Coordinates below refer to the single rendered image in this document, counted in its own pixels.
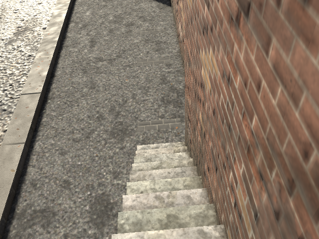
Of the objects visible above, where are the stairs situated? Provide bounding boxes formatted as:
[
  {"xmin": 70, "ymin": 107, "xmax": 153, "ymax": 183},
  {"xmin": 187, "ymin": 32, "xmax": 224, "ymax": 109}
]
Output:
[{"xmin": 112, "ymin": 141, "xmax": 227, "ymax": 239}]

